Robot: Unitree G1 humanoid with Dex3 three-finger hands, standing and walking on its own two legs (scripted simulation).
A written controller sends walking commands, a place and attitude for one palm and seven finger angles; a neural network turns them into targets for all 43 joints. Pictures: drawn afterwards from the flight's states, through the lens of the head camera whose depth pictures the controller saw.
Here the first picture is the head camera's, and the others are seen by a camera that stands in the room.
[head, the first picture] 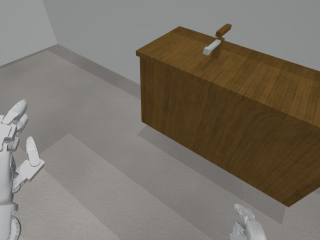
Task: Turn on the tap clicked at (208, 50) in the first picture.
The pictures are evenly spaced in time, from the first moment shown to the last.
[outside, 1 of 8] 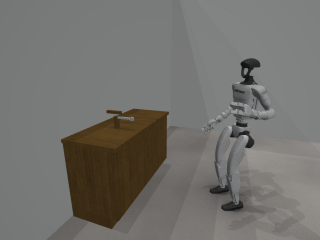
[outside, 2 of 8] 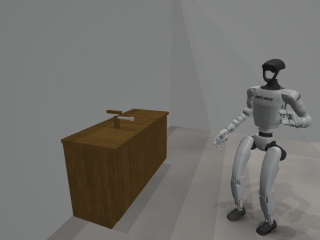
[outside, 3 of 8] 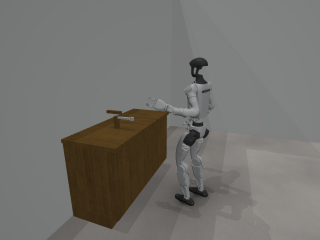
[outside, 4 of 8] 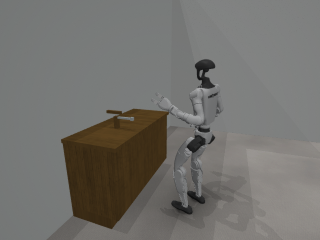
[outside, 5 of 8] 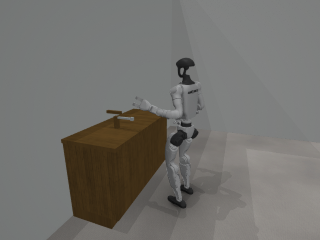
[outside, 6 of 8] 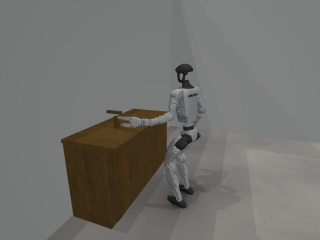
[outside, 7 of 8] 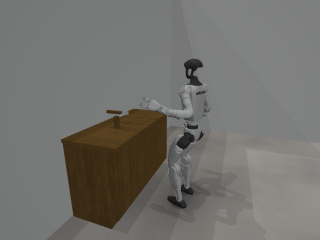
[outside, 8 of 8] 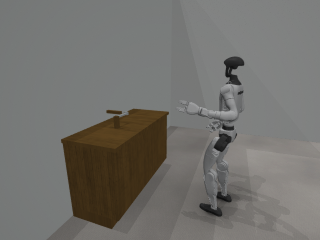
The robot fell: no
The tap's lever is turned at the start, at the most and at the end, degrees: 0 86 86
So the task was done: yes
